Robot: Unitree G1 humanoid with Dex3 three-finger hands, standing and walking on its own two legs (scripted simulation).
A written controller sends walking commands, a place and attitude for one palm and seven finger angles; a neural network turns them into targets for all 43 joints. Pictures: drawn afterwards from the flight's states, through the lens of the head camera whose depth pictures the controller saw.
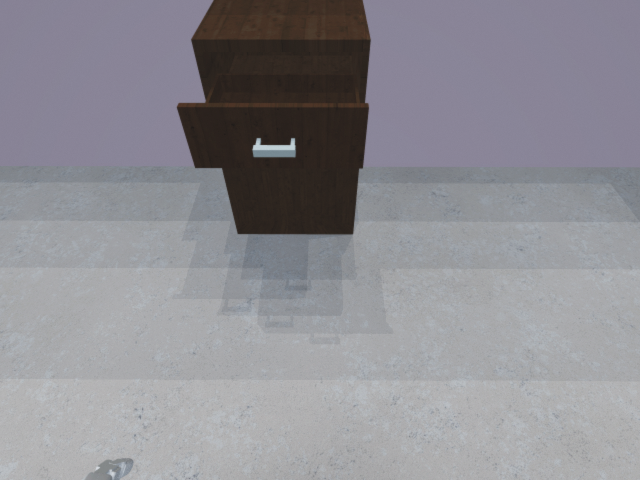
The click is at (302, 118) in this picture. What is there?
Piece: drawer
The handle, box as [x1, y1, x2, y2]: [253, 138, 295, 156]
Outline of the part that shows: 253,145 253,156 295,155 294,138 291,138 291,143 289,145 261,145 260,138 257,138 256,144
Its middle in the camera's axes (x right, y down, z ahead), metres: -0.12 -0.23 +0.96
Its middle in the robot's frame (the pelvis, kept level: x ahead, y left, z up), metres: +0.86 +0.16 -0.09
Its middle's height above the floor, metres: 0.68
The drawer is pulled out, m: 0.30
